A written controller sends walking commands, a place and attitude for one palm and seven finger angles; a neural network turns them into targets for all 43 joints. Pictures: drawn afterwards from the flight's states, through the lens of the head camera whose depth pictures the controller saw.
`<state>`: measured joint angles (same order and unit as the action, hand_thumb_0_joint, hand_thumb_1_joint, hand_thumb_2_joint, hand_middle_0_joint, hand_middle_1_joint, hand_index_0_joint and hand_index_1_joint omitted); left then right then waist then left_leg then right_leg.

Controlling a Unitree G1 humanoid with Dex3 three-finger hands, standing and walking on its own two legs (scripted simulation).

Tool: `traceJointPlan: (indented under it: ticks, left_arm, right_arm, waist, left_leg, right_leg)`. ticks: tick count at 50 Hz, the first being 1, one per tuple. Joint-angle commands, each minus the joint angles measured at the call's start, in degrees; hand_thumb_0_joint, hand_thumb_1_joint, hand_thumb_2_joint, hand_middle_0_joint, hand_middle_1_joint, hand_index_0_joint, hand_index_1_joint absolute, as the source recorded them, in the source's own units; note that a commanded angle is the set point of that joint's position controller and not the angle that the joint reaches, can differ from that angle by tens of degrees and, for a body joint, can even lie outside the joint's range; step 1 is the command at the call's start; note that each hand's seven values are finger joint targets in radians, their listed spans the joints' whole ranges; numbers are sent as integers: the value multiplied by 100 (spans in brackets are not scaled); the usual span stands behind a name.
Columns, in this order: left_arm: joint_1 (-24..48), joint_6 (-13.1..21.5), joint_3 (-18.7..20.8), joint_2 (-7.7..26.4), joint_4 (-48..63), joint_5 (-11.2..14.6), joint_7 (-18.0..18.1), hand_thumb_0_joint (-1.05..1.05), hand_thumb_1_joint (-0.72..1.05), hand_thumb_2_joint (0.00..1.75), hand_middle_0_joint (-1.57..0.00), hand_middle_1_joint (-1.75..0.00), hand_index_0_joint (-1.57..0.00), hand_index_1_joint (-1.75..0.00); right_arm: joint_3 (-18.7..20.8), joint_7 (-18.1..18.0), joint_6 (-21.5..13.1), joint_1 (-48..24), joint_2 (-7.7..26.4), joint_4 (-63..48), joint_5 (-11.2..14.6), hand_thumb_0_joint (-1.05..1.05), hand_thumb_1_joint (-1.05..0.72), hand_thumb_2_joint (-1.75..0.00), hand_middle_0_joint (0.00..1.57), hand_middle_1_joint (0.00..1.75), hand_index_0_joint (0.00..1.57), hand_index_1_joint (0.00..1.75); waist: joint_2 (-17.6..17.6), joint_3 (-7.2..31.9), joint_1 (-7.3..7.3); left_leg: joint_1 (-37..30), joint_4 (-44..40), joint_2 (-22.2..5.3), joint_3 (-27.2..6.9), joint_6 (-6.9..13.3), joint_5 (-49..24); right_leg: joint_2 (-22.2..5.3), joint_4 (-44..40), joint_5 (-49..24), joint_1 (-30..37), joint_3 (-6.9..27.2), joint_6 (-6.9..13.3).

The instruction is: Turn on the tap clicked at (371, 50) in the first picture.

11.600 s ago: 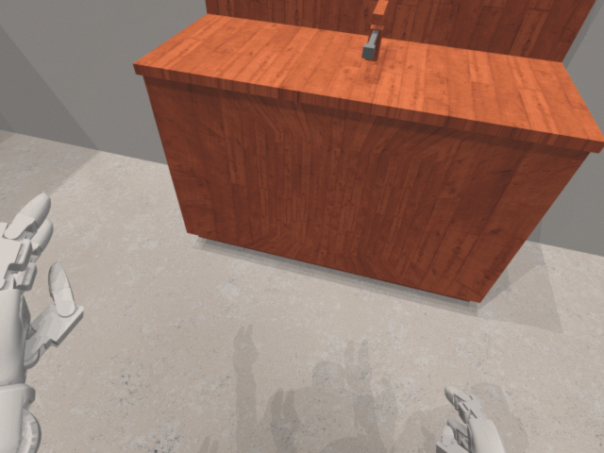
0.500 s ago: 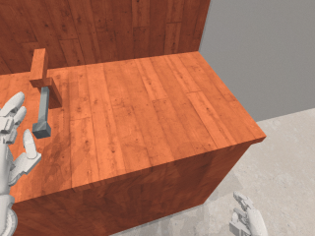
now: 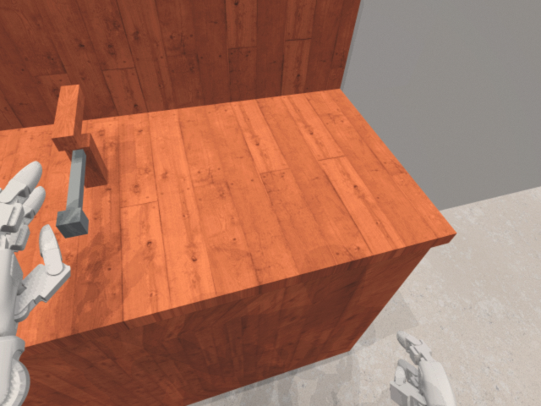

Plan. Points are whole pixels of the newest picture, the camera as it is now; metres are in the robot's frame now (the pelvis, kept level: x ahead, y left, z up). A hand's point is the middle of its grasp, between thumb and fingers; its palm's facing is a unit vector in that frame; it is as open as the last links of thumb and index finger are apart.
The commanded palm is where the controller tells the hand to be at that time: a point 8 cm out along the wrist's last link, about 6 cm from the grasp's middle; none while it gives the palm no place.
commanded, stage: shuffle to correct the standing spot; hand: left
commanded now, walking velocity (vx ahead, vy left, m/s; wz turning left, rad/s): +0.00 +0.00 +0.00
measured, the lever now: (73, 222) +0.31 +0.30 +0.11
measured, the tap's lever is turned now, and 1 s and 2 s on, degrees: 0 0 0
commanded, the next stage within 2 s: come to a stop and stand still in 0.50 s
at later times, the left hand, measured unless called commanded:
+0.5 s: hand (84, 287) +0.20 +0.21 +0.16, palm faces +0.33 -0.84 -0.43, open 7.4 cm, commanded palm +0.14 +0.26 +0.17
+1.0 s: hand (65, 359) +0.13 +0.20 +0.17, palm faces +0.37 -0.84 -0.40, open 7.4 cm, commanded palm +0.08 +0.25 +0.17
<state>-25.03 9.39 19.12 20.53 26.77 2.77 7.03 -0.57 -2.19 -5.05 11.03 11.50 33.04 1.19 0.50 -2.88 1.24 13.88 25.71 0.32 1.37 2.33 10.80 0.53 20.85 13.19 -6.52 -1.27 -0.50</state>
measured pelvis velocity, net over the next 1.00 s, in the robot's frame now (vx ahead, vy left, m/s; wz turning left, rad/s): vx -0.08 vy -0.04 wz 0.01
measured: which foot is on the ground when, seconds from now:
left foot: down 0.00-0.56, up 0.58-0.68, down 0.70-1.00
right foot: down 0.00-1.00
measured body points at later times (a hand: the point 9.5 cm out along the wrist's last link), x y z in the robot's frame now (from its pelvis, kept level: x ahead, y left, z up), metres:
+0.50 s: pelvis -0.03 -0.02 +0.00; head +0.03 -0.01 +0.44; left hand +0.17 +0.26 +0.19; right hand +0.17 -0.23 -0.08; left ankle +0.03 +0.09 -0.74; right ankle -0.02 -0.13 -0.74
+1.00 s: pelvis -0.08 -0.04 -0.01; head -0.04 -0.02 +0.44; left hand +0.10 +0.24 +0.19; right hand +0.11 -0.26 -0.09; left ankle -0.04 +0.08 -0.74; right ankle -0.02 -0.13 -0.74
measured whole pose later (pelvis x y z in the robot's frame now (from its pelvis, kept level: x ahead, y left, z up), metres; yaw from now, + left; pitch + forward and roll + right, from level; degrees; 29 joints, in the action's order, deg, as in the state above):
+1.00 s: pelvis -0.08 -0.04 -0.01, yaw +1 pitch +0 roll -1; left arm -29.2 10.8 21.0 22.5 35.2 4.1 8.0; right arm -0.2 -2.3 -6.8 10.8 11.0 31.7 1.1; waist 0.3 -5.1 0.8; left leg 19.8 34.8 -0.5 -1.5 0.2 16.3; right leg 2.6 29.1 10.3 -18.7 -3.4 2.9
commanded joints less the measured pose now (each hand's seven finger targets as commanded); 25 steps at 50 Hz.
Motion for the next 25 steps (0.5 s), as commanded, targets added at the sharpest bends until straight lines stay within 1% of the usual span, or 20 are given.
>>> traceJointPlan:
  ticks: [1,2,3,5,6,7,8,10,11,12,13,15,16,18,20,21,22,23,24,25]
  left_arm:
    - [381,363,521,843,1184,16,68,0,90,90,-20,-30,-20,-30]
    - [433,365,603,961,1321,5,78,0,90,90,-20,-30,-20,-30]
    - [408,376,554,891,1272,10,67,0,90,90,-20,-30,-20,-30]
    - [353,348,695,1051,1295,-12,107,0,90,90,-20,-30,-20,-30]
    - [399,353,469,818,1291,12,80,0,90,90,-20,-30,-20,-30]
    - [460,361,609,980,1442,19,98,0,90,90,-20,-30,-20,-30]
    - [504,371,551,925,1455,31,88,0,90,90,-20,-30,-20,-30]
    - [431,372,778,1158,1519,21,121,0,90,90,-20,-30,-20,-30]
    - [418,385,582,932,1485,54,78,0,90,90,-20,-30,-20,-30]
    - [460,417,669,1028,1611,58,75,0,90,90,-20,-30,-20,-30]
    - [412,433,663,997,1567,60,61,0,90,90,-20,-30,-20,-30]
    - [233,441,806,1107,1655,56,72,0,90,90,-20,-30,-20,-30]
    - [172,439,619,901,1589,83,24,0,90,90,-20,-30,-20,-30]
    - [101,525,759,1021,1742,96,4,0,90,90,-20,-30,-20,-30]
    - [-66,544,929,1141,1826,94,7,0,90,90,-20,-30,-20,-30]
    - [-129,562,800,987,1768,132,-39,0,90,90,-20,-30,-20,-30]
    - [-38,612,903,1107,1931,139,-47,0,90,90,-20,-30,-20,-30]
    - [-139,630,964,1107,1789,153,-60,0,90,90,-20,-30,-20,-30]
    - [-123,683,1046,1182,1919,157,-63,0,90,90,-20,-30,-20,-30]
    - [-236,671,1141,1241,1812,154,-26,0,90,90,-20,-30,-20,-30]
  right_arm:
    - [247,-63,-300,-541,729,-880,5,0,-90,-90,20,30,20,30]
    - [275,-65,-325,-555,708,-942,26,0,-90,-90,20,30,20,30]
    - [268,-59,-318,-515,725,-914,13,0,-90,-90,20,30,20,30]
    - [246,-69,-328,-622,692,-913,46,0,-90,-90,20,30,20,30]
    - [225,-70,-309,-534,698,-906,14,0,-90,-90,20,30,20,30]
    - [255,-88,-338,-549,684,-971,33,0,-90,-90,20,30,20,30]
    - [236,-90,-332,-495,707,-948,19,0,-90,-90,20,30,20,30]
    - [220,-106,-355,-578,661,-967,40,0,-90,-90,20,30,20,30]
    - [212,-89,-319,-496,676,-962,3,0,-90,-90,20,30,20,30]
    - [259,-83,-356,-478,661,-1029,19,0,-90,-90,20,30,20,30]
    - [251,-64,-338,-439,680,-996,-8,0,-90,-90,20,30,20,30]
    - [256,-47,-388,-482,625,-1018,16,0,-90,-90,20,30,20,30]
    - [245,-18,-351,-428,647,-1021,-27,0,-90,-90,20,30,20,30]
    - [280,3,-404,-400,643,-1058,-46,0,-90,-90,20,30,20,30]
    - [284,18,-463,-426,599,-1059,-16,0,-90,-90,20,30,20,30]
    - [266,34,-420,-391,625,-1063,-67,0,-90,-90,20,30,20,30]
    - [333,22,-473,-385,612,-1121,-33,0,-90,-90,20,30,20,30]
    - [309,29,-450,-372,634,-1073,-66,0,-90,-90,20,30,20,30]
    - [372,7,-485,-353,614,-1104,-42,0,-90,-90,20,30,20,30]
    - [347,-7,-481,-374,581,-1037,-12,0,-90,-90,20,30,20,30]
  waist:
    - [-484,745,-32]
    - [-483,786,-24]
    - [-434,782,-26]
    - [-430,752,-11]
    - [-388,713,-39]
    - [-491,735,-22]
    - [-513,693,-27]
    - [-581,713,15]
    - [-612,761,5]
    - [-686,795,21]
    - [-796,861,26]
    - [-809,976,42]
    - [-869,1003,31]
    - [-993,1030,53]
    - [-890,1027,48]
    - [-835,1061,49]
    - [-808,990,43]
    - [-720,1000,48]
    - [-569,1007,30]
    - [-296,1025,-7]
  left_leg:
    - [-455,-571,-494,-607,-25,-259]
    - [-469,-576,-532,-658,-18,-320]
    - [-448,-585,-532,-647,-17,-325]
    - [-497,-567,-536,-649,-35,-326]
    - [-486,-657,-540,-679,-49,-350]
    - [-542,-667,-610,-709,-62,-534]
    - [-490,-721,-622,-747,-90,-720]
    - [-627,-633,-743,-745,-131,-1221]
    - [-629,-674,-782,-762,-114,-1361]
    - [-670,-628,-876,-803,-133,-1532]
    - [-651,-615,-923,-767,-113,-1595]
    - [-783,-499,-1010,-773,-146,-1886]
    - [-731,-556,-1061,-765,-90,-1789]
    - [-604,-463,-1226,-827,-33,-1782]
    - [-583,-327,-1261,-845,-59,-1969]
    - [-432,-299,-1275,-848,-1,-1823]
    - [-267,-174,-1305,-874,-1,-1667]
    - [-96,-86,-1234,-796,3,-1364]
    - [-6,124,-1152,-749,-38,-1181]
    - [-129,344,-963,-628,-95,-1167]
  right_leg:
    - [-332,-268,-732,-119,275,162]
    - [-364,-237,-805,-48,306,172]
    - [-343,-228,-810,-50,278,162]
    - [-373,-237,-779,-111,303,162]
    - [-290,-249,-746,-129,239,150]
    - [-305,-232,-847,-116,294,147]
    - [-232,-190,-863,-99,231,127]
    - [-228,-81,-917,-217,199,110]
    - [-160,-22,-872,-203,135,93]
    - [-192,37,-836,-221,169,107]
    - [-164,92,-746,-221,143,92]
    - [-177,187,-703,-313,132,125]
    - [-141,240,-464,-331,106,100]
    - [-173,297,-287,-377,103,125]
    - [-166,295,-387,-429,98,188]
    - [-151,276,-360,-370,82,155]
    - [-217,263,-518,-350,133,201]
    - [-235,197,-705,-300,158,197]
    - [-343,146,-1037,-317,270,270]
    - [-435,-14,-1363,-469,423,360]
